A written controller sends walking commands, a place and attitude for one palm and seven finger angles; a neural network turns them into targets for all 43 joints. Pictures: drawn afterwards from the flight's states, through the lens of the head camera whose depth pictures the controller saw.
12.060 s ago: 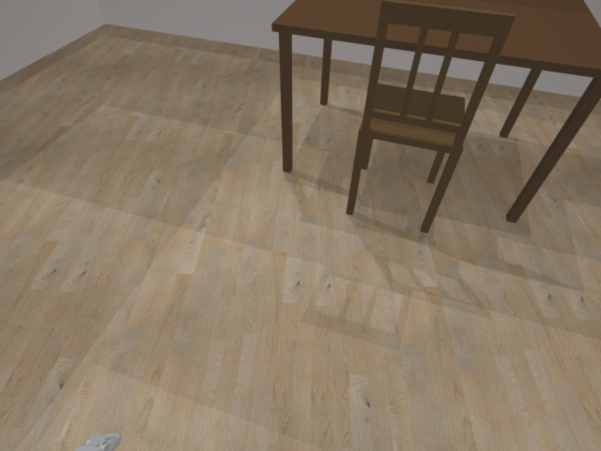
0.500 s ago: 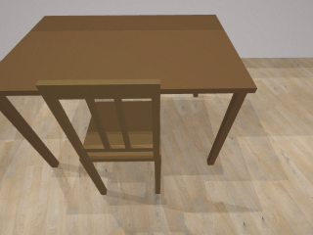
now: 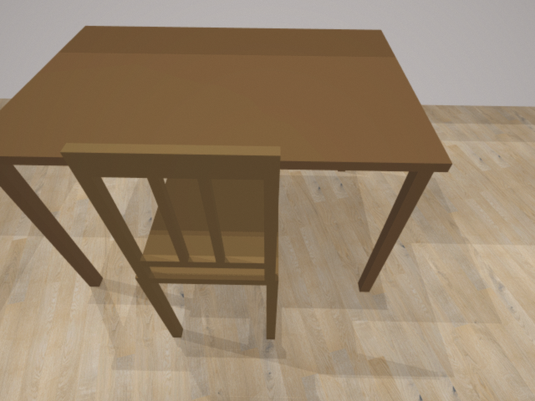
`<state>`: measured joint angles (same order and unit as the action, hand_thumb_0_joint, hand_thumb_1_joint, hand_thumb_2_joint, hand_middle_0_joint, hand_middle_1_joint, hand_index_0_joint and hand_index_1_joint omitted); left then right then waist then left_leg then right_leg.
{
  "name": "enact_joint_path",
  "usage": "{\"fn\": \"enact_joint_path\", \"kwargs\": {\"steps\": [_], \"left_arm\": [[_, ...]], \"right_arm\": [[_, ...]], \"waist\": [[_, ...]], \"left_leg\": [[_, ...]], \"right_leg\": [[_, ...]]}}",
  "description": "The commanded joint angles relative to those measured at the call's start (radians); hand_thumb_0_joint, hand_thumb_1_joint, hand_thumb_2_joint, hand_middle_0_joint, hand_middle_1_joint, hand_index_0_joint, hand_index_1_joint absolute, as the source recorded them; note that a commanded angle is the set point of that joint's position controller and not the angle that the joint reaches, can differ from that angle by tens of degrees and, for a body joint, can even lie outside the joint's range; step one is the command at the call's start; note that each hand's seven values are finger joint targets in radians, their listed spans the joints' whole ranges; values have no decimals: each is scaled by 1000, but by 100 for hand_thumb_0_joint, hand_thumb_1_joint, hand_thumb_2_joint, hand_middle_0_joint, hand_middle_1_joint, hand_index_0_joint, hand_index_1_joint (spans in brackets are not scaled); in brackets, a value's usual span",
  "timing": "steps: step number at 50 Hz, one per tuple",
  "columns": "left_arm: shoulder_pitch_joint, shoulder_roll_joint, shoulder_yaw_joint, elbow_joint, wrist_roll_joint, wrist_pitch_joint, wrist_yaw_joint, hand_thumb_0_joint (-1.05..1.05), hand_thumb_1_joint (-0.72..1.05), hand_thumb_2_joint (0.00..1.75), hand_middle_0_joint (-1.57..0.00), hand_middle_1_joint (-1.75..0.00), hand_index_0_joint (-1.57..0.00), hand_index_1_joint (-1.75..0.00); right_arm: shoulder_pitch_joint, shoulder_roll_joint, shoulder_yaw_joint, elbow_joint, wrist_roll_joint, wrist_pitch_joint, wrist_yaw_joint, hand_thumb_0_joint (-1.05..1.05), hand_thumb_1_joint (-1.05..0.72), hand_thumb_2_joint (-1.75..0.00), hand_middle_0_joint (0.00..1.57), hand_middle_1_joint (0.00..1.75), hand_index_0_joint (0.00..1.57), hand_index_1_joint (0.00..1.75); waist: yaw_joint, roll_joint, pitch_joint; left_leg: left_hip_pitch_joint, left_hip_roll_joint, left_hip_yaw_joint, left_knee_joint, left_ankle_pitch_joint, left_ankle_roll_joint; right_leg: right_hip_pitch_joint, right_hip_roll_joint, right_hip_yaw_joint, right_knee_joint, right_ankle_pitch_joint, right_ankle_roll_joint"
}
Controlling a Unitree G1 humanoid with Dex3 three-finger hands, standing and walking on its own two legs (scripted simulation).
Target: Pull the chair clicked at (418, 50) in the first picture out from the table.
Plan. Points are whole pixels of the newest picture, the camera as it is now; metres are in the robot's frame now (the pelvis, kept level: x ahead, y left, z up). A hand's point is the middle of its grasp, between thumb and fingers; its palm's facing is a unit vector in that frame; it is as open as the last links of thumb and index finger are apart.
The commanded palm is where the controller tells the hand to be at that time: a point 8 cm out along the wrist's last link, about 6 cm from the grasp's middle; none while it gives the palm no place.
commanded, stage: come to a stop and stand still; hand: left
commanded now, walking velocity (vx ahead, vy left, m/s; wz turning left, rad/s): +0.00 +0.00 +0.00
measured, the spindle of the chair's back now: (171, 222) +0.46 +0.24 -0.08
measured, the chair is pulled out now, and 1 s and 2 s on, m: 0.00 0.00 0.00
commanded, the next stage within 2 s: look again from close up in 0.32 s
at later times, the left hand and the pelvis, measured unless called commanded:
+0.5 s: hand out of the picture -0.01 +0.17 -0.17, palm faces +0.01 -0.98 -0.21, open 7.4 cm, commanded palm none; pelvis +0.01 +0.01 +0.00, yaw -1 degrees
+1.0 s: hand out of the picture -0.03 +0.25 -0.18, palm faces -0.02 -0.98 -0.21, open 7.4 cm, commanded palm none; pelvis -0.03 +0.06 -0.01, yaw -1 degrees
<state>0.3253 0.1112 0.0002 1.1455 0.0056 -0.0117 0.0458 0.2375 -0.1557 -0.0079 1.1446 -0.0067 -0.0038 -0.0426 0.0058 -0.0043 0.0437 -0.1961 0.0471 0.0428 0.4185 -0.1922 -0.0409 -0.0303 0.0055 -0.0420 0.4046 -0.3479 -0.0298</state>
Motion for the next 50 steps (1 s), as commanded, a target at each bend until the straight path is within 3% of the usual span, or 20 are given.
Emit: {"fn": "enact_joint_path", "kwargs": {"steps": [1,2,20,21,22,23,24,25,26,27,28,29,31,32,33,34,37,40,43,50], "left_arm": [[93,114,20,-15,1,-8,4,0,90,90,-20,-30,-20,-30],[90,115,21,-16,2,-7,4,0,90,90,-20,-30,-20,-30],[78,135,24,-24,0,-6,5,0,90,90,-20,-30,-20,-30],[139,149,16,-27,27,-53,40,0,90,90,-20,-30,-20,-30],[118,212,36,-63,26,-54,41,0,90,90,-20,-30,-20,-30],[124,200,30,-84,17,-57,35,0,90,90,-20,-30,-20,-30],[96,184,23,-106,9,-55,32,0,90,90,-20,-30,-20,-30],[86,179,22,-124,2,-53,29,0,90,90,-20,-30,-20,-30],[80,166,24,-138,1,-45,27,0,90,90,-20,-30,-20,-30],[81,158,20,-151,5,-30,23,0,90,90,-20,-30,-20,-30],[82,150,21,-155,7,-22,21,0,90,90,-20,-30,-20,-30],[88,150,20,-154,8,-14,18,0,90,90,-20,-30,-20,-30],[83,153,15,-154,12,-8,13,0,90,90,-20,-30,-20,-30],[88,160,13,-156,17,-4,11,0,90,90,-20,-30,-20,-30],[80,162,15,-159,14,-4,12,0,90,90,-20,-30,-20,-30],[67,159,14,-163,12,-1,11,0,90,90,-20,-30,-20,-30],[60,158,11,-175,15,8,5,0,90,90,-20,-30,-20,-30],[63,162,8,-174,15,10,1,0,90,90,-20,-30,-20,-30],[74,168,9,-173,18,10,-4,0,90,90,-20,-30,-20,-30],[114,166,4,-142,16,0,-7,0,90,90,-20,-30,-20,-30]], "right_arm": [[59,-72,-10,-19,1,-5,-2,0,-90,-90,20,30,20,30],[54,-74,-10,-19,1,-3,-2,0,-90,-90,20,30,20,30],[50,-86,-8,-14,0,-7,-3,0,-90,-90,20,30,20,30],[-58,-111,-10,-104,3,-28,14,0,-90,-90,20,30,20,30],[-32,-83,-10,-155,0,-18,17,0,-90,-90,20,30,20,30],[65,-58,-10,-143,-7,-26,14,0,-90,-90,20,30,20,30],[103,-76,-16,-140,-10,-31,12,0,-90,-90,20,30,20,30],[117,-92,-22,-134,-5,-31,10,0,-90,-90,20,30,20,30],[118,-104,-24,-134,-4,-30,7,0,-90,-90,20,30,20,30],[106,-112,-24,-137,-7,-27,7,0,-90,-90,20,30,20,30],[83,-112,-23,-142,-5,-21,5,0,-90,-90,20,30,20,30],[55,-107,-19,-152,-2,-14,7,0,-90,-90,20,30,20,30],[26,-102,-17,-171,-1,-10,15,0,-90,-90,20,30,20,30],[29,-109,-16,-171,-5,-11,18,0,-90,-90,20,30,20,30],[37,-118,-16,-171,-5,-11,18,0,-90,-90,20,30,20,30],[40,-131,-19,-173,-5,-12,18,0,-90,-90,20,30,20,30],[31,-144,-22,-175,-7,-12,21,0,-90,-90,20,30,20,30],[20,-153,-25,-182,-7,-7,26,0,-90,-90,20,30,20,30],[21,-162,-27,-183,-7,-5,30,0,-90,-90,20,30,20,30],[25,-154,-24,-155,-2,-8,33,0,-90,-90,20,30,20,30]], "waist": [[-6,-17,14],[-3,-36,27],[-1,-26,19],[33,-52,64],[-15,-91,78],[-38,-171,-65],[-49,-209,-144],[-51,-180,-176],[-45,-127,-158],[-28,-23,-109],[-18,50,-31],[-6,64,25],[-5,62,82],[-1,70,74],[-7,-4,32],[-9,-8,12],[-1,76,37],[0,54,58],[5,41,47],[4,14,9]], "left_leg": [[103,57,-54,-5,253,45],[96,57,-54,-8,242,45],[104,54,-53,-13,277,46],[-10,38,26,268,250,31],[-148,-28,42,246,-26,28],[-123,-31,42,170,-115,61],[-77,-41,31,144,-22,69],[-16,-21,13,141,128,80],[20,12,-11,151,246,90],[40,39,-17,159,322,92],[11,57,-44,148,326,91],[-26,62,-65,127,269,88],[-67,45,-85,83,147,85],[-62,45,-86,86,192,91],[-49,49,-93,94,188,92],[-40,52,-98,77,139,93],[-72,68,-143,-11,-15,105],[-105,68,-165,-80,-194,101],[-123,71,-180,-130,-284,103],[-68,61,-163,-132,-236,98]], "right_leg": [[-126,-117,77,-85,416,9],[-127,-116,76,-88,415,9],[-88,-121,67,-86,454,10],[-186,-177,171,-91,970,86],[-42,-208,149,-5,1299,67],[57,-214,124,96,1389,34],[97,-186,82,167,1369,2],[63,-162,73,192,1227,-3],[-9,-144,73,178,1016,-5],[-83,-123,75,154,785,-6],[-146,-105,78,108,557,-10],[-181,-93,83,59,375,-14],[-221,-86,97,16,207,-17],[-204,-82,88,21,226,-14],[-182,-76,82,30,209,-13],[-181,-77,78,31,151,-11],[-200,-60,58,31,8,-1],[-213,-59,53,24,-31,3],[-204,-62,42,28,-41,7],[-216,-83,58,-11,-9,10]]}}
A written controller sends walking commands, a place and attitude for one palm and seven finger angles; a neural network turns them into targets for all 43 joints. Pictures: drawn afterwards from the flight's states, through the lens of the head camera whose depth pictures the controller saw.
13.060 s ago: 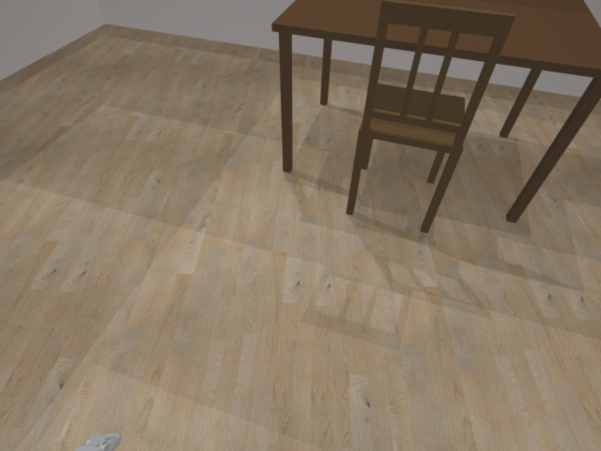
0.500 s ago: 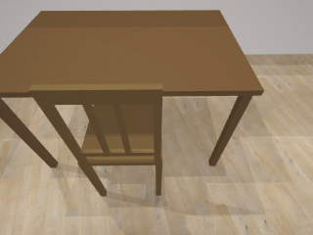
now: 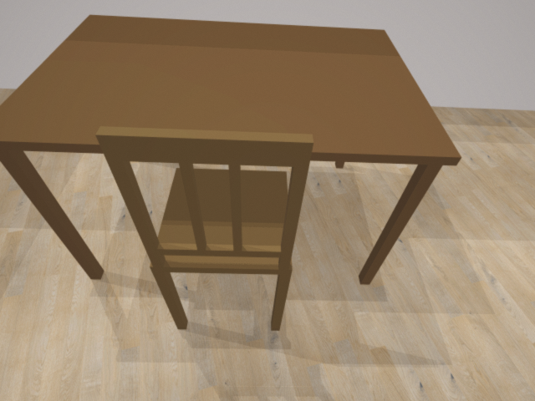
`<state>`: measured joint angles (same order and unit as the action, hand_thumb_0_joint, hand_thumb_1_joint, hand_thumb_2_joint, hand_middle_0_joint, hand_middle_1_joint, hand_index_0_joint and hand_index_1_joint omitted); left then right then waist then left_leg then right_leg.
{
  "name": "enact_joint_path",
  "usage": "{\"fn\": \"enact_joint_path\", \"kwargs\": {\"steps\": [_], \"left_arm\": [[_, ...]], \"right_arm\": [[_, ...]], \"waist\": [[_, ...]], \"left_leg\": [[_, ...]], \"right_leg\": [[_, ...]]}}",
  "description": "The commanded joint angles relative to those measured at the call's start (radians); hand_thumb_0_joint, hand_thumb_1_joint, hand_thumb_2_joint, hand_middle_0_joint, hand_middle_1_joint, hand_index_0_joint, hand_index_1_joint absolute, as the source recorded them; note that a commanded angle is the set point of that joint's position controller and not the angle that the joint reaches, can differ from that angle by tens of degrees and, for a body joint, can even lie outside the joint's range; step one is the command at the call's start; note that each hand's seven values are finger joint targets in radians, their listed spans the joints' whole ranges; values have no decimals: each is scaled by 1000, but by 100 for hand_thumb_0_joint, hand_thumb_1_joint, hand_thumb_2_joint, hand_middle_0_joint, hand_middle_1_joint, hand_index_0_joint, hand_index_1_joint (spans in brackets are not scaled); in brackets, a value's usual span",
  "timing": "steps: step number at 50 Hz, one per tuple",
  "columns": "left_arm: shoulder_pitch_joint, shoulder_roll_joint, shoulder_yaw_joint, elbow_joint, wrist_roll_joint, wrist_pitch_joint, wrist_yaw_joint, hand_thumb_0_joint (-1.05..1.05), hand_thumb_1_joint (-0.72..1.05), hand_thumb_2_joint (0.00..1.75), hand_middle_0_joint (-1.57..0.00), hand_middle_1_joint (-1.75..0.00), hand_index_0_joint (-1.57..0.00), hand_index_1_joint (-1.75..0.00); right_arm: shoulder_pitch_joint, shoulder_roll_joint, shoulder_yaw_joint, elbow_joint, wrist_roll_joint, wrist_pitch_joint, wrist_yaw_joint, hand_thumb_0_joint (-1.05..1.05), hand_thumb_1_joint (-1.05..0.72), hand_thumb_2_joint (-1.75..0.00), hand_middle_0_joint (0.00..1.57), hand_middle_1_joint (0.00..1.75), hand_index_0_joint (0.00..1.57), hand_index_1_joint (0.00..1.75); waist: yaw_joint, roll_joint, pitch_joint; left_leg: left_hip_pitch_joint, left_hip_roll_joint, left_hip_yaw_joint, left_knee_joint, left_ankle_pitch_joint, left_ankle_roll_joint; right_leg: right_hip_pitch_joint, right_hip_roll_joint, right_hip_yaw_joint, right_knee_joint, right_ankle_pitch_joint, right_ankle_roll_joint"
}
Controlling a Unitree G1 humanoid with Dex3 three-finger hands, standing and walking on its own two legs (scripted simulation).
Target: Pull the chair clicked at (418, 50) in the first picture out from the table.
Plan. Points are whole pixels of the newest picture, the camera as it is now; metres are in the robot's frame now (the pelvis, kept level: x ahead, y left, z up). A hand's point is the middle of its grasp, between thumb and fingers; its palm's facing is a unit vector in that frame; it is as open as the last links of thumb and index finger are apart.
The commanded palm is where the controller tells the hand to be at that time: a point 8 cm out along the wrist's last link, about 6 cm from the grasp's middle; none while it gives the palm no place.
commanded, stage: look again from close up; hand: left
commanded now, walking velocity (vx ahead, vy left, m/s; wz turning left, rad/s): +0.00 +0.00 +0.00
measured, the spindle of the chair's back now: (194, 209) +0.49 +0.19 -0.07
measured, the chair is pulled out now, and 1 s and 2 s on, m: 0.00 0.00 0.00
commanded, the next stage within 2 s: shuffle to correct the standing spot in 0.34 s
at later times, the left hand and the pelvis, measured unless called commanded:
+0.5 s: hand out of the picture -0.04 +0.15 -0.18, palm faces +0.00 -0.99 -0.13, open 7.4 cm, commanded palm none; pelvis +0.00 +0.00 +0.00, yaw +0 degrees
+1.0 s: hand out of the picture +0.01 +0.14 -0.18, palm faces +0.03 -0.98 -0.18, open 7.4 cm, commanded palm none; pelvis +0.05 -0.02 +0.00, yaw +0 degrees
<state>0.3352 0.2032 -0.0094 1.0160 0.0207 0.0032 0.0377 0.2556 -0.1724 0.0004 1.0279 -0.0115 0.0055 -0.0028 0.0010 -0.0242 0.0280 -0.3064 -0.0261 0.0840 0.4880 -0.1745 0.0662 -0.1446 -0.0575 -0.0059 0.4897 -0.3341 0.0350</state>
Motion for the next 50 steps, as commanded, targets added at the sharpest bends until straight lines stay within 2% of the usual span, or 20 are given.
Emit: {"fn": "enact_joint_path", "kwargs": {"steps": [1,2,7,10,12,16,20,23,26,28,33,37,39,41,43,45,46,47,48,50], "left_arm": [[107,75,12,-7,0,-16,1,0,90,90,-20,-30,-20,-30],[107,74,11,-4,1,-17,1,0,90,90,-20,-30,-20,-30],[128,65,5,28,-1,-23,2,0,90,90,-20,-30,-20,-30],[134,62,2,45,-3,-25,4,0,90,90,-20,-30,-20,-30],[140,58,0,51,-2,-27,4,0,90,90,-20,-30,-20,-30],[146,47,-1,66,-4,-30,6,0,90,90,-20,-30,-20,-30],[143,42,-1,73,-4,-29,8,0,90,90,-20,-30,-20,-30],[143,39,-1,78,-3,-29,7,0,90,90,-20,-30,-20,-30],[151,43,10,77,3,-22,-1,0,90,90,-20,-30,-20,-30],[163,42,15,72,8,-19,-5,0,90,90,-20,-30,-20,-30],[175,31,21,70,5,-28,-11,0,90,90,-20,-30,-20,-30],[179,21,21,73,2,-40,-14,0,90,90,-20,-30,-20,-30],[184,18,21,76,2,-46,-13,0,90,90,-20,-30,-20,-30],[192,5,18,84,0,-50,-5,0,90,90,-20,-30,-20,-30],[194,10,17,93,-4,-50,7,0,90,90,-20,-30,-20,-30],[188,28,18,94,-9,-48,17,0,90,90,-20,-30,-20,-30],[183,35,18,92,-11,-48,20,0,90,90,-20,-30,-20,-30],[170,46,17,84,-11,-46,21,0,90,90,-20,-30,-20,-30],[167,49,20,77,-10,-44,23,0,90,90,-20,-30,-20,-30],[140,58,26,55,-11,-35,25,0,90,90,-20,-30,-20,-30]], "right_arm": [[14,-138,-31,-34,4,-18,-7,0,-90,-90,20,30,20,30],[12,-132,-29,-25,5,-18,-7,0,-90,-90,20,30,20,30],[19,-121,-26,4,9,-19,-6,0,-90,-90,20,30,20,30],[23,-120,-22,23,11,-23,-7,0,-90,-90,20,30,20,30],[20,-114,-20,31,14,-22,-7,0,-90,-90,20,30,20,30],[23,-107,-19,45,12,-27,-9,0,-90,-90,20,30,20,30],[22,-101,-15,56,13,-28,-11,0,-90,-90,20,30,20,30],[23,-98,-15,64,12,-26,-11,0,-90,-90,20,30,20,30],[29,-111,-25,62,3,-14,-7,0,-90,-90,20,30,20,30],[25,-113,-31,54,-1,-10,-6,0,-90,-90,20,30,20,30],[47,-94,-34,44,-2,-21,-6,0,-90,-90,20,30,20,30],[71,-93,-31,46,3,-41,-10,0,-90,-90,20,30,20,30],[90,-105,-32,51,3,-51,-14,0,-90,-90,20,30,20,30],[94,-102,-26,60,6,-57,-24,0,-90,-90,20,30,20,30],[77,-83,-15,60,9,-58,-35,0,-90,-90,20,30,20,30],[62,-75,-10,62,11,-52,-40,0,-90,-90,20,30,20,30],[57,-75,-9,62,12,-49,-41,0,-90,-90,20,30,20,30],[49,-77,-11,60,15,-46,-42,0,-90,-90,20,30,20,30],[44,-84,-15,58,14,-42,-44,0,-90,-90,20,30,20,30],[45,-94,-22,52,15,-34,-44,0,-90,-90,20,30,20,30]], "waist": [[5,33,21],[7,25,40],[2,3,43],[0,18,31],[3,-5,53],[0,1,11],[2,10,37],[2,11,41],[5,34,66],[13,32,99],[9,23,98],[4,39,67],[-1,61,20],[7,59,-23],[9,4,-33],[4,-31,-46],[2,-43,-64],[2,-48,-44],[2,-37,-52],[1,-6,-62]], "left_leg": [[54,133,-200,-200,-237,-11],[47,131,-193,-200,-228,-10],[82,123,-170,-177,-161,-15],[101,125,-169,-175,-135,-16],[87,122,-157,-171,-128,-17],[129,120,-146,-143,-44,-18],[115,120,-144,-146,-40,-20],[102,116,-146,-150,-96,-20],[42,117,-184,-175,-333,-8],[-20,114,-194,-174,-411,0],[-16,110,-188,-128,-358,12],[49,134,-189,-94,-177,32],[110,163,-208,-75,-36,52],[154,169,-191,-20,242,61],[148,136,-125,56,478,27],[137,112,-92,67,500,-3],[151,110,-87,56,504,-9],[146,107,-84,42,510,-12],[164,109,-82,44,524,-12],[193,121,-91,27,540,-9]], "right_leg": [[-104,-22,25,-100,-16,-54],[-108,-22,24,-110,-9,-54],[-127,-33,40,-134,12,-51],[-126,-37,39,-128,33,-47],[-123,-38,43,-143,30,-46],[-118,-45,46,-133,72,-45],[-118,-44,45,-138,73,-43],[-109,-41,38,-143,31,-43],[-135,-24,9,-117,-164,-50],[-146,-20,8,-116,-233,-57],[-159,-29,27,-108,-206,-81],[-148,-16,-3,-49,-51,-84],[-142,-4,-32,16,46,-78],[-112,-6,-38,34,173,-66],[-49,-35,5,3,415,-59],[7,-64,22,-3,660,-46],[23,-72,24,-1,737,-40],[21,-71,23,7,776,-37],[15,-77,29,14,788,-36],[-3,-70,34,15,676,-40]]}}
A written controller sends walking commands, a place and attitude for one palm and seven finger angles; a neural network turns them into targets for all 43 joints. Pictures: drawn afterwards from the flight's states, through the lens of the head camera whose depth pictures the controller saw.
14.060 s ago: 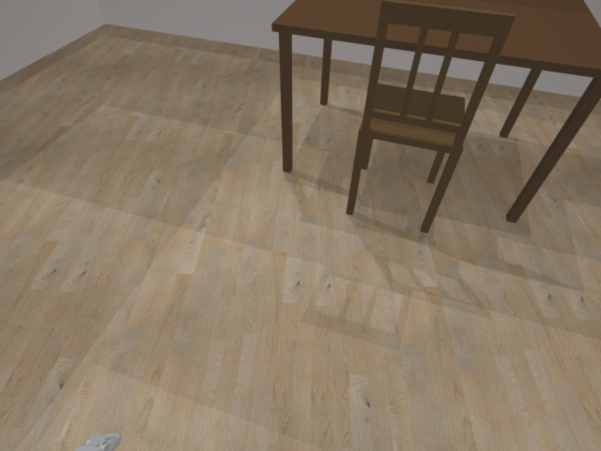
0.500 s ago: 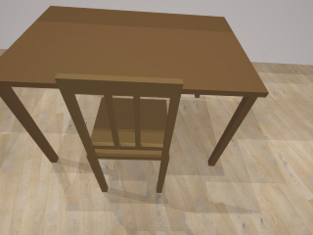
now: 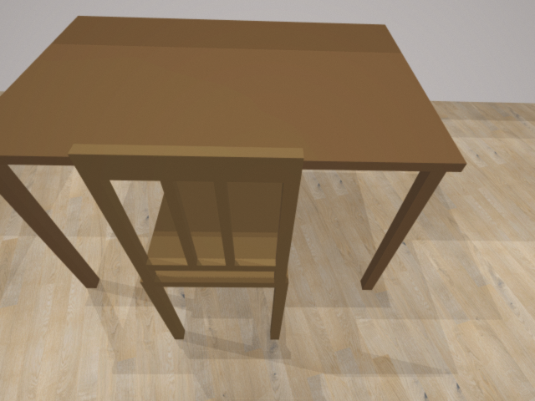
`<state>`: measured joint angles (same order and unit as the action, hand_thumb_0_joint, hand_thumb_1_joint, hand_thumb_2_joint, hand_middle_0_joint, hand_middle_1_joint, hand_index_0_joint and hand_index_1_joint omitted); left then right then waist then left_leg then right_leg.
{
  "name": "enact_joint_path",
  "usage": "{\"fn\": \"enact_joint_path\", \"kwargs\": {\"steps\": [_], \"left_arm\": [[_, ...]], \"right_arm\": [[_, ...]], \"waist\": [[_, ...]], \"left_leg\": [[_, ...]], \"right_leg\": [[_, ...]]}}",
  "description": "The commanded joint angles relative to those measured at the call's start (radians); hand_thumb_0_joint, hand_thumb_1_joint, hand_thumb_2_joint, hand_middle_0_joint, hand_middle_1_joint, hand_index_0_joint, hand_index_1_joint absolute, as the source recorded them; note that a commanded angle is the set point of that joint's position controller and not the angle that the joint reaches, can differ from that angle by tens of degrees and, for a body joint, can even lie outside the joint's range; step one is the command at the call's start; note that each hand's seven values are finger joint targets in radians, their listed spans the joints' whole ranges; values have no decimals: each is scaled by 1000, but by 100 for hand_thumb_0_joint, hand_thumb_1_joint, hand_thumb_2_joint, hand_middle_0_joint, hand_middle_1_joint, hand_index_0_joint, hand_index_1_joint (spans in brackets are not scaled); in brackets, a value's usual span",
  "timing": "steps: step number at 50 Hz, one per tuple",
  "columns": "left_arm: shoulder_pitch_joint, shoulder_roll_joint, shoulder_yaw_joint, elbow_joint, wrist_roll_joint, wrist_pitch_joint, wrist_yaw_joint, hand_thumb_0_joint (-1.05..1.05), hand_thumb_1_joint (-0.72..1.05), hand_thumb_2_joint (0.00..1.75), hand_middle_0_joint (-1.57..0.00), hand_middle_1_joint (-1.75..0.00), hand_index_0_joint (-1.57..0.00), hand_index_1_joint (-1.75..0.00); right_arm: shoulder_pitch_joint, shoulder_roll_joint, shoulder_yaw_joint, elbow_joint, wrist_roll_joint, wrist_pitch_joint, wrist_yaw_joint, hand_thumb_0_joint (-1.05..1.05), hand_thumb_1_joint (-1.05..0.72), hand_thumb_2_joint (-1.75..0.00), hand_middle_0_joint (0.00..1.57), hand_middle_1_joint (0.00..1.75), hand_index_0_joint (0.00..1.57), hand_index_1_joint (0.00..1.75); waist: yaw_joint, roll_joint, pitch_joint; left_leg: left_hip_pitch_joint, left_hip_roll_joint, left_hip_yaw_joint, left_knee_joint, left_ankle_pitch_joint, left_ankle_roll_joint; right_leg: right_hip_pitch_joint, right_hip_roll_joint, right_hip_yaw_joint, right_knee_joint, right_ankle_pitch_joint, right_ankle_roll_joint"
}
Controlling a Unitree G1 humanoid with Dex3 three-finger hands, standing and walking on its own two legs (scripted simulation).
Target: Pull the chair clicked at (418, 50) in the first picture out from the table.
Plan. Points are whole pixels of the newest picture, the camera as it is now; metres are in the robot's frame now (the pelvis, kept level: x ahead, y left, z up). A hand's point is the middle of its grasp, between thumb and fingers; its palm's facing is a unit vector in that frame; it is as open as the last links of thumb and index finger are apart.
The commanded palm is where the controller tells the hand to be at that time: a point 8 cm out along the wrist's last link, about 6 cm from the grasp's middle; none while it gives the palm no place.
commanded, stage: come to a stop and stand still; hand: left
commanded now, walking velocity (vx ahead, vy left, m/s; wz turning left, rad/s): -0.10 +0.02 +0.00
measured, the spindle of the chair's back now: (182, 226) +0.44 +0.20 -0.07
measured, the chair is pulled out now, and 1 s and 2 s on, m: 0.00 0.00 0.00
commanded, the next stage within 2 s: look again from close up in 1.08 s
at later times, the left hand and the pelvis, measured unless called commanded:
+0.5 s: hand out of the picture -0.01 +0.18 -0.16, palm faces -0.01 -0.96 -0.26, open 7.4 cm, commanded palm none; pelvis -0.04 -0.01 +0.00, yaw +0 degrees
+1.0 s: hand out of the picture -0.03 +0.15 -0.17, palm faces -0.01 -0.98 -0.19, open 7.4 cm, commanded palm none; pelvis -0.02 -0.02 +0.00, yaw -1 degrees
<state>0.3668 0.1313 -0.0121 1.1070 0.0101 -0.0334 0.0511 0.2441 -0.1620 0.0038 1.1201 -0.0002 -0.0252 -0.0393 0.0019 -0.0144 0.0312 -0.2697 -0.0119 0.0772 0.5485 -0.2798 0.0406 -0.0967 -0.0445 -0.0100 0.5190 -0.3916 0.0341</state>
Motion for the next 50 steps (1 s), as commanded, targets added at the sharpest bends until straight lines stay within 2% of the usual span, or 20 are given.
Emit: {"fn": "enact_joint_path", "kwargs": {"steps": [1,7,8,9,10,11,12,15,16,17,20,22,26,27,30,35,42,45,47,50], "left_arm": [[95,127,30,-46,0,6,11,0,90,90,-20,-30,-20,-30],[66,131,28,-69,7,16,7,0,90,90,-20,-30,-20,-30],[40,141,26,-83,25,6,35,0,90,90,-20,-30,-20,-30],[-14,159,29,-136,17,9,25,0,90,90,-20,-30,-20,-30],[-37,144,26,-154,14,13,16,0,90,90,-20,-30,-20,-30],[-33,147,22,-164,12,12,8,0,90,90,-20,-30,-20,-30],[-26,165,29,-176,14,11,4,0,90,90,-20,-30,-20,-30],[-40,167,25,-178,8,10,-4,0,90,90,-20,-30,-20,-30],[-44,168,23,-179,7,10,-5,0,90,90,-20,-30,-20,-30],[-49,167,23,-180,8,11,-6,0,90,90,-20,-30,-20,-30],[-56,178,21,-173,5,17,-9,0,90,90,-20,-30,-20,-30],[-52,181,20,-170,6,19,-11,0,90,90,-20,-30,-20,-30],[-40,185,19,-147,3,16,-13,0,90,90,-20,-30,-20,-30],[-31,182,19,-142,4,14,-13,0,90,90,-20,-30,-20,-30],[-18,183,18,-122,1,10,-13,0,90,90,-20,-30,-20,-30],[-7,178,17,-88,0,7,-10,0,90,90,-20,-30,-20,-30],[8,165,14,-51,3,6,-8,0,90,90,-20,-30,-20,-30],[13,163,15,-41,2,5,-7,0,90,90,-20,-30,-20,-30],[13,162,14,-39,4,6,-7,0,90,90,-20,-30,-20,-30],[10,160,15,-36,3,7,-7,0,90,90,-20,-30,-20,-30]], "right_arm": [[49,-106,-28,-46,3,0,-7,0,-90,-90,20,30,20,30],[0,-102,-27,-69,1,8,8,0,-90,-90,20,30,20,30],[-21,-151,-33,-150,-2,3,19,0,-90,-90,20,30,20,30],[31,-120,-35,-155,-11,11,27,0,-90,-90,20,30,20,30],[19,-133,-35,-171,-15,19,28,0,-90,-90,20,30,20,30],[9,-135,-38,-188,-17,20,31,0,-90,-90,20,30,20,30],[0,-144,-32,-203,-18,21,33,0,-90,-90,20,30,20,30],[9,-139,-31,-221,-17,18,33,0,-90,-90,20,30,20,30],[12,-140,-30,-216,-16,17,33,0,-90,-90,20,30,20,30],[5,-136,-28,-211,-17,15,32,0,-90,-90,20,30,20,30],[10,-143,-24,-197,-15,18,34,0,-90,-90,20,30,20,30],[10,-139,-22,-182,-16,17,34,0,-90,-90,20,30,20,30],[26,-143,-17,-150,-14,11,33,0,-90,-90,20,30,20,30],[23,-135,-16,-140,-13,8,32,0,-90,-90,20,30,20,30],[30,-139,-12,-118,-10,0,29,0,-90,-90,20,30,20,30],[36,-132,-9,-78,-7,-8,22,0,-90,-90,20,30,20,30],[19,-118,-9,-43,-4,-5,16,0,-90,-90,20,30,20,30],[17,-122,-10,-40,-4,-6,13,0,-90,-90,20,30,20,30],[8,-120,-10,-37,-4,-5,12,0,-90,-90,20,30,20,30],[4,-124,-10,-36,-5,-6,11,0,-90,-90,20,30,20,30]], "waist": [[1,-6,-61],[10,4,-38],[-11,18,58],[-32,27,14],[-30,54,32],[-25,92,26],[-13,111,12],[-22,24,-11],[-20,2,-1],[-14,15,16],[-15,-24,63],[-9,-13,81],[-8,-19,43],[-1,-21,49],[1,-9,3],[2,8,-25],[5,-6,8],[2,6,-20],[5,-1,3],[3,13,-11]], "left_leg": [[163,114,-94,-46,631,18],[143,109,-107,-105,426,10],[96,134,-106,59,510,-6],[31,125,-123,4,231,-4],[-18,122,-135,-36,82,3],[-38,116,-148,-64,29,9],[-52,112,-147,-70,25,15],[-7,100,-133,-59,44,13],[-8,100,-136,-67,43,13],[-13,98,-133,-79,50,14],[-28,93,-135,-115,-30,8],[-34,90,-138,-140,-43,8],[4,95,-134,-153,-12,4],[7,97,-129,-155,8,6],[48,101,-120,-138,111,4],[84,108,-104,-119,225,3],[95,112,-95,-119,247,-1],[119,113,-89,-110,282,-3],[114,114,-89,-115,276,-3],[124,116,-90,-118,288,-4]], "right_leg": [[-65,-78,43,-27,657,-42],[-74,-79,54,-108,438,-46],[-190,-68,85,-122,482,-39],[-152,-64,60,-103,192,-72],[-178,-32,57,-94,41,-84],[-184,-19,51,-81,1,-90],[-150,-14,43,-76,19,-93],[-172,-26,60,-78,34,-91],[-177,-27,59,-83,26,-87],[-177,-26,63,-87,36,-88],[-207,-27,67,-110,-44,-82],[-209,-27,68,-121,-52,-82],[-191,-34,69,-127,-26,-76],[-185,-34,69,-133,-4,-75],[-151,-43,69,-125,90,-70],[-115,-50,66,-119,217,-64],[-116,-51,67,-141,272,-61],[-101,-56,66,-136,324,-58],[-108,-53,64,-143,321,-57],[-102,-55,65,-142,321,-56]]}}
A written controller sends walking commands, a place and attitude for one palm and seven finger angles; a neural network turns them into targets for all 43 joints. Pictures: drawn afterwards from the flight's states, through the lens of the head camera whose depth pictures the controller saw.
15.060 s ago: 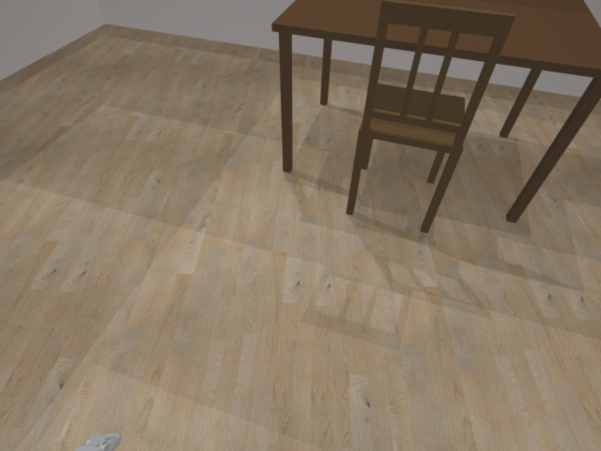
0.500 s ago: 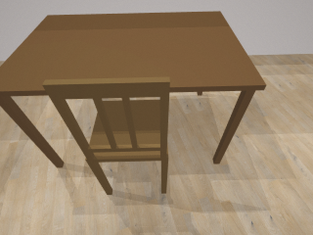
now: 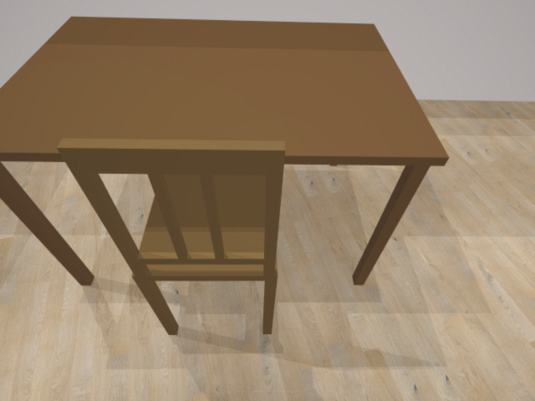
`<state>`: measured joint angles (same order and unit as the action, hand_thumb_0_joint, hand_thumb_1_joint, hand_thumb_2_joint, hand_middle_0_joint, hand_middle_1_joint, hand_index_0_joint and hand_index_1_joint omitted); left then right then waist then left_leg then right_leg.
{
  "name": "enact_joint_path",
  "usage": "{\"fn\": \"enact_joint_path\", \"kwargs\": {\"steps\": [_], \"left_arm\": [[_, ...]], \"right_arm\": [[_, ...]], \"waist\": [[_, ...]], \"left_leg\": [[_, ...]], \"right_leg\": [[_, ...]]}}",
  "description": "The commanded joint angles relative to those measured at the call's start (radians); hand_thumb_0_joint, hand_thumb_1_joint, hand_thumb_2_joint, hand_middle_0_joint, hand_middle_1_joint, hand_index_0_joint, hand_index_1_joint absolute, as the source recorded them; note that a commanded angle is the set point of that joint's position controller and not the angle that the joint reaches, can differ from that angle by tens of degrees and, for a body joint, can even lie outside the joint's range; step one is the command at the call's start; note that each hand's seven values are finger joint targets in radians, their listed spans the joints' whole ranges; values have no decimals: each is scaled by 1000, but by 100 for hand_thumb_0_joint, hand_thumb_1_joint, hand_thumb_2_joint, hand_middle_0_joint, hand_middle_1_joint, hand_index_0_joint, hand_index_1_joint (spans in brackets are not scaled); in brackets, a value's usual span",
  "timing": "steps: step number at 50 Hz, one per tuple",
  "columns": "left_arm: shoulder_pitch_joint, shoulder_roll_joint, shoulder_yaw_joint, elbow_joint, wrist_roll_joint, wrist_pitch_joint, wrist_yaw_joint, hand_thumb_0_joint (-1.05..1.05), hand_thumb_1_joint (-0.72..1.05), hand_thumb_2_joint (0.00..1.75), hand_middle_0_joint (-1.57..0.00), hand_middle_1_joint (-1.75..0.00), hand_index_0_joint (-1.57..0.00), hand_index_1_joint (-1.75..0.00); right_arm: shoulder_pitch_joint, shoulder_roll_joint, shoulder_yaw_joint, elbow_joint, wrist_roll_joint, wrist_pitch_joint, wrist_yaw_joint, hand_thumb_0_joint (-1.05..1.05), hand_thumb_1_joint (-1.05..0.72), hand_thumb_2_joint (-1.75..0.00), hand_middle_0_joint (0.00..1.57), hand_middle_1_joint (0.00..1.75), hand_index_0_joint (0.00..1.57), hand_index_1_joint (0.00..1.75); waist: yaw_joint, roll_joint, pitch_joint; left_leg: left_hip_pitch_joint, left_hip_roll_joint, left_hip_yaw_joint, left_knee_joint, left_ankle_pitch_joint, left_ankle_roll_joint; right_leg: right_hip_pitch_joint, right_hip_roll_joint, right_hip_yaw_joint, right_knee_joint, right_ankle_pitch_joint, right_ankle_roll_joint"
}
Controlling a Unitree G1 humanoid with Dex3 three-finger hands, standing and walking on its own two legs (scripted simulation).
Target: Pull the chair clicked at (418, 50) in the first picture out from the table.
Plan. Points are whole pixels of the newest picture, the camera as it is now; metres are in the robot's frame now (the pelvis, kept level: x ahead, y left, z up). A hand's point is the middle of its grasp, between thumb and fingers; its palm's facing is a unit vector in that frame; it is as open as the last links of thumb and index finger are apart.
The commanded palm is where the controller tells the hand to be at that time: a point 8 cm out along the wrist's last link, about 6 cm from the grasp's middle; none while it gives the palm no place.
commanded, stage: come to a stop and stand still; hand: left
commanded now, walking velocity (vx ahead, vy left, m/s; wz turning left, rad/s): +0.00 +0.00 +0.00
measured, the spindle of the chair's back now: (170, 219) +0.46 +0.23 -0.07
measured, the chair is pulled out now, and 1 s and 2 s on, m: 0.00 0.00 0.00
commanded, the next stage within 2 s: look again from close up in 0.08 s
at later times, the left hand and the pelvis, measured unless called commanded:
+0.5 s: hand out of the picture +0.00 +0.18 -0.17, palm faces +0.02 -0.98 -0.22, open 7.4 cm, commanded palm none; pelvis +0.01 +0.00 +0.00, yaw +0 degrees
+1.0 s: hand out of the picture -0.02 +0.17 -0.17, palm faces +0.03 -0.98 -0.20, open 7.4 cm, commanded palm +0.10 +0.22 -0.07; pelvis +0.01 -0.01 +0.00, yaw +0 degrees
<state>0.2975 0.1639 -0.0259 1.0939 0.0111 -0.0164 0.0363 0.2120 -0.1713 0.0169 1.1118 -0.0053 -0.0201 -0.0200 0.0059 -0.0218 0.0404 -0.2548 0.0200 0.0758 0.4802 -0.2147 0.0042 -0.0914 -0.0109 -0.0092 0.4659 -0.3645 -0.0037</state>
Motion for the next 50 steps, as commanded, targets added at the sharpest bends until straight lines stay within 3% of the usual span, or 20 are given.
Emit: {"fn": "enact_joint_path", "kwargs": {"steps": [1,7,14,27,30,38,49,50], "left_arm": [[80,127,29,-21,3,-10,8,0,90,90,-20,-30,-20,-30],[81,129,30,-21,5,-10,6,0,90,90,-20,-30,-20,-30],[81,135,33,-19,4,-12,7,0,90,90,-20,-30,-20,-30],[90,133,33,-10,3,-9,6,0,90,90,-20,-30,-20,-30],[93,129,33,-6,1,-9,6,0,90,90,-20,-30,-20,-30],[100,119,32,1,1,-7,6,0,90,90,-20,-30,-20,-30],[113,107,32,8,1,-8,7,0,90,90,-20,-30,-20,-30],[155,98,27,9,24,-38,43,0,90,90,-20,-30,-20,-30]], "right_arm": [[35,-112,-24,-26,0,-11,-8,0,-90,-90,20,30,20,30],[19,-115,-25,-28,1,-9,-8,0,-90,-90,20,30,20,30],[18,-121,-25,-28,-1,-10,-9,0,-90,-90,20,30,20,30],[32,-111,-20,-10,1,-8,-10,0,-90,-90,20,30,20,30],[39,-112,-19,-8,0,-8,-10,0,-90,-90,20,30,20,30],[48,-104,-18,0,0,-7,-12,0,-90,-90,20,30,20,30],[61,-96,-19,1,1,-7,-13,0,-90,-90,20,30,20,30],[-9,-111,-22,-80,1,-17,-1,0,-90,-90,20,30,20,30]], "waist": [[0,18,-14],[4,-3,9],[2,-7,-22],[8,-2,18],[6,-3,-3],[7,10,28],[6,5,19],[18,-3,93]], "left_leg": [[108,85,-90,-55,215,33],[107,86,-90,-64,203,34],[122,85,-89,-58,245,32],[110,85,-91,-82,214,33],[119,84,-92,-82,217,31],[108,82,-95,-90,198,30],[115,82,-98,-91,205,31],[16,75,-65,148,268,3]], "right_leg": [[-110,-89,61,-92,281,-17],[-116,-88,61,-107,279,-15],[-88,-97,58,-101,352,-16],[-91,-94,55,-124,296,-17],[-82,-98,54,-121,304,-18],[-97,-94,55,-131,271,-19],[-93,-95,54,-132,276,-19],[-167,-140,133,-158,672,18]]}}
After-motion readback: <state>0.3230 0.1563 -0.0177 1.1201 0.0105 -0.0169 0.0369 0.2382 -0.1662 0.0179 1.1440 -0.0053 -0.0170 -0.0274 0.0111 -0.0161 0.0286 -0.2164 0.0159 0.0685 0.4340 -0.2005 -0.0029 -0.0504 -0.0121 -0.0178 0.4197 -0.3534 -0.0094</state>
